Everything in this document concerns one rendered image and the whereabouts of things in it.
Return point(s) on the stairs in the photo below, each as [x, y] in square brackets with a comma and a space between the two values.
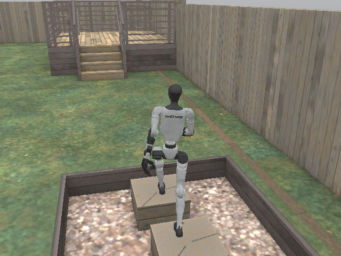
[101, 62]

